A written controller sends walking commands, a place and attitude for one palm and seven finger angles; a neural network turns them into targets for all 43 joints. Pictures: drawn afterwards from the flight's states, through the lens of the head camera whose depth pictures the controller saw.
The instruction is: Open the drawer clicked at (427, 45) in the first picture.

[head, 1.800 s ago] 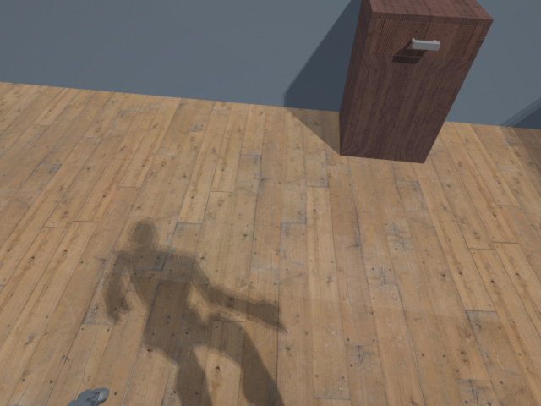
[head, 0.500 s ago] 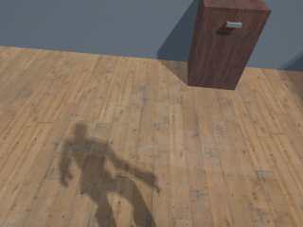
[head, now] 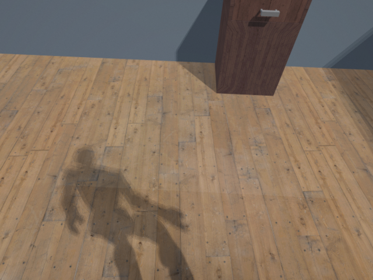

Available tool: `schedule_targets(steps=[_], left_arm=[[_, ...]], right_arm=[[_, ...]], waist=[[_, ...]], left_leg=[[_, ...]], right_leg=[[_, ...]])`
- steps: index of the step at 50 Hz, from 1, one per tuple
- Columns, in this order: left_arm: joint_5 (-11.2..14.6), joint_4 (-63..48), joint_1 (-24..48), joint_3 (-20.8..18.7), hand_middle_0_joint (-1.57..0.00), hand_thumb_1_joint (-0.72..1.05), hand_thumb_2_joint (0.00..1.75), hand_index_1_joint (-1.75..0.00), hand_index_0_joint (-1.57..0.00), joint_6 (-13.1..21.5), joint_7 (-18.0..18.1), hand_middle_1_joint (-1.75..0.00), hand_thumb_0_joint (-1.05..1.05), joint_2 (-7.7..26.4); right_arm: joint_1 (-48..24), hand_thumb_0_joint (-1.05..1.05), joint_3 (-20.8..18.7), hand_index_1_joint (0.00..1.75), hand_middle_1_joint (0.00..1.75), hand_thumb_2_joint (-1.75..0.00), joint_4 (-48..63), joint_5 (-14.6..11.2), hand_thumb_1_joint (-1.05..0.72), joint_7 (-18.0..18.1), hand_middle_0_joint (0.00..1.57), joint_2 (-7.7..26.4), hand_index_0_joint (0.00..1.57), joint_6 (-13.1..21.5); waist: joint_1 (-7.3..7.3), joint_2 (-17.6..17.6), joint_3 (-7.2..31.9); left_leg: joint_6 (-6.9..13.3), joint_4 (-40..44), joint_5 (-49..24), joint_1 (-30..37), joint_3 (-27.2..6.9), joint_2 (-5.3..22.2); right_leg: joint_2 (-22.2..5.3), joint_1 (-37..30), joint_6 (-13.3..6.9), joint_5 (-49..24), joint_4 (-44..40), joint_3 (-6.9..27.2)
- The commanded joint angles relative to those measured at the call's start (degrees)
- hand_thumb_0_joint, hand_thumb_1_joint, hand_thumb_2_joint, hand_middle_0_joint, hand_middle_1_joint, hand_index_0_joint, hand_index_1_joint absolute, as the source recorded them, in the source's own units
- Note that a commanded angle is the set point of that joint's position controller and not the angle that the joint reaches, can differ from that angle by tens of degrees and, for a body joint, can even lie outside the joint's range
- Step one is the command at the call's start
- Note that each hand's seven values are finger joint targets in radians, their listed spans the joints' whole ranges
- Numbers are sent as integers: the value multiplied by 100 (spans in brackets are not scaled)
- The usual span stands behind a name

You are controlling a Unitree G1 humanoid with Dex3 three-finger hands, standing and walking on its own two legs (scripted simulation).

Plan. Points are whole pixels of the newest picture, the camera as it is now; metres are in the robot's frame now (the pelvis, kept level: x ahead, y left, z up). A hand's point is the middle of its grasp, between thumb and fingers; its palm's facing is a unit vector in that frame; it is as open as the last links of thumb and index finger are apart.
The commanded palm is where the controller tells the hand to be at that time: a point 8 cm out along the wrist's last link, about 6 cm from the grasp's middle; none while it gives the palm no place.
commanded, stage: walk to a spot facing it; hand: left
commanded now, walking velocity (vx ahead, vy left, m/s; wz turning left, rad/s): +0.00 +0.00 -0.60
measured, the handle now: (269, 11) +1.61 -0.41 -0.09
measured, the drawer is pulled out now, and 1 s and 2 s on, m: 0.00 0.00 0.00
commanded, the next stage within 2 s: none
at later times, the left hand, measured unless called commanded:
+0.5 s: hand out of the picture +0.06 +0.17 -0.15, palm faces -0.17 -0.96 -0.24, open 7.4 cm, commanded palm none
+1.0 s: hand (132, 207) +0.33 +0.18 -0.16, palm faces -0.49 -0.85 -0.19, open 7.4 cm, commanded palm none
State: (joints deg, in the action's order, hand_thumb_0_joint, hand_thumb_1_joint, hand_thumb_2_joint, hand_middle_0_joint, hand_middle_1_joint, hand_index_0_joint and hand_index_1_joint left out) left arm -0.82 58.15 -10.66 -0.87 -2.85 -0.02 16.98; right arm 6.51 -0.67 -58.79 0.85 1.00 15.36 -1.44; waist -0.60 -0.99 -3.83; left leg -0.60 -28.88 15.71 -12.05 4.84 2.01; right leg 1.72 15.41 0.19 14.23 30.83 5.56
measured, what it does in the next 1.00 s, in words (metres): walks ahead, turning right: left foot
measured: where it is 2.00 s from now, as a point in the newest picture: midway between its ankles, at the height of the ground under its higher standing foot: (238, 224)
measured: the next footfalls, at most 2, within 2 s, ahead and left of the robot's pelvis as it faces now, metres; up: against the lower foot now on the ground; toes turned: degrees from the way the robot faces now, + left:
left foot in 0.70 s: +0.16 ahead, +0.11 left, +0.00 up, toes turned -20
right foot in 1.30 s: +0.29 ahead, -0.19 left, +0.00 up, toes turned -51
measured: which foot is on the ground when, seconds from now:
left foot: down 0.00-0.16, up 0.18-0.68, down 0.70-1.00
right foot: down 0.00-0.70, up 0.72-1.00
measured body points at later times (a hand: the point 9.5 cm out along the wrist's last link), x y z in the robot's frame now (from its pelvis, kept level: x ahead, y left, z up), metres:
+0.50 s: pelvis +0.01 -0.02 +0.01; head +0.03 -0.04 +0.46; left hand +0.07 +0.22 -0.13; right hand +0.04 -0.31 -0.13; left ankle +0.03 +0.14 -0.66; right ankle +0.00 -0.11 -0.74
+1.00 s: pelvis +0.15 +0.03 +0.01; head +0.18 +0.06 +0.46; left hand +0.35 +0.23 -0.15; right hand +0.00 -0.15 -0.12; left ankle +0.13 +0.12 -0.74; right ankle +0.09 -0.14 -0.62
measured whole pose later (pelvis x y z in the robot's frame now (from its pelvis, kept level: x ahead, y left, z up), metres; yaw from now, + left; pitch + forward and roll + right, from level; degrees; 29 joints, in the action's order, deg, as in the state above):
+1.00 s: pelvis +0.15 +0.03 +0.01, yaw -34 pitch +0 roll -3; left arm -2.2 54.0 -14.0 -6.6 -1.9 -2.2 16.0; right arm 23.5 -0.8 -58.3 0.9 1.7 8.4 3.6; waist 0.1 -2.8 -0.2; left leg 2.3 -19.8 17.8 -2.1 13.6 3.0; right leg -2.9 38.1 1.7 6.8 70.8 1.3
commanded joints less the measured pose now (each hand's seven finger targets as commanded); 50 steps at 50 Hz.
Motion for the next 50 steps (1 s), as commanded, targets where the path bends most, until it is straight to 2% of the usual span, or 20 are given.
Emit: schedule_targets(steps=[1, 4, 6, 7, 8, 9, 10, 12, 15, 26, 30, 33, 34, 35, 36, 37, 39, 41, 43, 50], left_arm=[[-21, -605, -93, -229, -20, 90, 90, -30, -20, 23, -30, -30, 0, 605], [-17, -757, -248, -307, -20, 90, 90, -30, -20, -12, -51, -30, 0, 442], [-35, -691, -688, -356, -20, 90, 90, -30, -20, 31, -82, -30, 0, 380], [-61, -624, -1018, -414, -20, 90, 90, -30, -20, 106, -77, -30, 0, 528], [-148, -630, -1154, -518, -20, 90, 90, -30, -20, 218, 18, -30, 0, 1169], [-50, -675, -1224, -505, -20, 90, 90, -30, -20, 187, 90, -30, 0, 1252], [-24, -735, -1054, -492, -20, 90, 90, -30, -20, 177, 112, -30, 0, 1149], [-11, -863, -609, -483, -20, 90, 90, -30, -20, 205, 80, -30, 0, 825], [14, -809, -695, -447, -20, 90, 90, -30, -20, 342, 41, -30, 0, 629], [-70, -590, -1330, -477, -20, 90, 90, -30, -20, 495, -3, -30, 0, 549], [-92, -674, -1050, -513, -20, 90, 90, -30, -20, 457, 0, -30, 0, 663], [-53, -829, -549, -558, -20, 90, 90, -30, -20, 405, -13, -30, 0, 675], [-38, -906, -467, -509, -20, 90, 90, -30, -20, 395, -37, -30, 0, 456], [14, -950, -548, -440, -20, 90, 90, -30, -20, 393, -98, -30, 0, 110], [-4, -1094, -401, -451, -20, 90, 90, -30, -20, 423, -117, -30, 0, 21], [-59, -1190, -74, -516, -20, 90, 90, -30, -20, 427, -146, -30, 0, 189], [-138, -852, -401, -592, -20, 90, 90, -30, -20, 329, -241, -30, 0, 224], [-153, -723, -601, -567, -20, 90, 90, -30, -20, 245, -309, -30, 0, 31], [-140, -670, -681, -536, -20, 90, 90, -30, -20, 193, -305, -30, 0, -106], [-133, -749, -1, -448, -20, 90, 90, -30, -20, 137, -263, -30, 0, -279]], right_arm=[[53, 0, -400, 30, 30, -90, 527, -13, -90, 81, 20, 1165, 20, 92], [-115, 0, -448, 30, 30, -90, 704, 12, -90, 75, 20, 1082, 20, 134], [-326, 0, -482, 30, 30, -90, 795, 33, -90, 75, 20, 1059, 20, 103], [-305, 0, -470, 30, 30, -90, 815, 13, -90, 59, 20, 931, 20, 53], [-91, 0, -384, 30, 30, -90, 966, -20, -90, 32, 20, 401, 20, 10], [-275, 0, -364, 30, 30, -90, 1109, -31, -90, 48, 20, 427, 20, -16], [-161, 0, -381, 30, 30, -90, 1081, -37, -90, 33, 20, 501, 20, -38], [-244, 0, -397, 30, 30, -90, 966, 8, -90, -23, 20, 565, 20, -4], [-41, 0, -417, 30, 30, -90, 847, 64, -90, -101, 20, 510, 20, 54], [-430, 0, -369, 30, 30, -90, 1169, 50, -90, -126, 20, 340, 20, 237], [-331, 0, -358, 30, 30, -90, 1262, -17, -90, -128, 20, 281, 20, 316], [500, 0, -378, 30, 30, -90, 1030, -54, -90, -61, 20, 352, 20, 417], [1055, 0, -428, 30, 30, -90, 861, -65, -90, 20, 20, 592, 20, 457], [1597, 0, -555, 30, 30, -90, 733, -21, -90, 55, 20, 1137, 20, 461], [1846, 0, -599, 30, 30, -90, 776, 23, -90, 43, 20, 1444, 20, 443], [1525, 0, -546, 30, 30, -90, 896, 43, -90, 30, 20, 1292, 20, 417], [918, 0, -365, 30, 30, -90, 944, 36, -90, 30, 20, 689, 20, 474], [872, 0, -273, 30, 30, -90, 877, 20, -90, 47, 20, 396, 20, 565], [1140, 0, -243, 30, 30, -90, 734, -3, -90, 78, 20, 268, 20, 629], [2246, 0, -168, 30, 30, -90, 158, -12, -90, 150, 20, -34, 20, 713]], waist=[[42, 969, 511], [-54, 1242, 492], [-314, 931, 520], [-472, 239, 540], [-427, -2020, 450], [-440, -1792, 375], [-279, -1189, 365], [-174, -878, 191], [-104, -391, 500], [-309, -719, 400], [-233, -837, 310], [177, -725, 427], [407, -107, 602], [644, 1450, 916], [668, 2008, 637], [559, 1172, -14], [91, 857, -340], [-93, 908, -438], [-106, 1031, -281], [125, 685, -305]], left_leg=[[652, 726, -1031, 253, -1015, 1563], [1031, 651, -2005, 18, -915, 2014], [639, -194, -1775, -325, -358, 1733], [201, -1343, -1050, -734, 94, 1246], [-268, -2935, 1455, -2020, 405, 212], [-243, -3592, 1933, -2148, -374, -17], [-206, -3791, 1564, -2075, -612, 204], [-230, -3889, 845, -2230, -686, 325], [-296, -3598, 174, -2200, -586, 319], [-386, -2256, 331, -2381, -515, 220], [-272, -1255, 516, -1400, -475, 19], [-205, 95, -39, 523, -339, -175], [-153, 592, 145, 1683, -538, 145], [78, 1163, 1485, 2581, -1982, 1429], [526, 1965, 2676, 2081, -3452, 2660], [806, 2276, 2897, 1049, -3547, 2832], [292, 2318, 2278, 196, -2345, 2053], [10, 2189, 1104, -33, -1220, 1574], [-42, 2007, 89, 241, -585, 1381], [-117, 1673, -2317, 1266, 11, 1470]], right_leg=[[-127, 647, 9, 24, 1296, -190], [-363, 594, 81, 1533, 2118, -391], [-407, -81, 56, 802, 1120, -561], [-527, -586, 19, -306, -41, -324], [-1840, -856, -294, -1795, -1193, 2065], [-2276, -464, -720, -2460, -1525, 2820], [-2204, -405, -1051, -1450, -1576, 2399], [-1646, -228, -907, 522, -1803, 2352], [-1245, -675, -785, 663, -1765, 1863], [-1162, -1090, -1145, 743, -1855, 2225], [-1110, -371, -1128, 666, -1746, 2251], [-648, 799, -830, 780, -1117, 1887], [-278, 1541, -616, 907, -433, 1568], [360, 2534, -348, 1577, 986, 739], [312, 3059, -73, 1969, 2330, -110], [-149, 2969, -25, 1586, 2922, 3], [-330, 2598, 31, 575, 3605, -175], [-428, 2416, 98, -147, 3889, -262], [-438, 2475, 138, -512, 4053, -305], [-511, 3279, 163, -837, 4016, -542]])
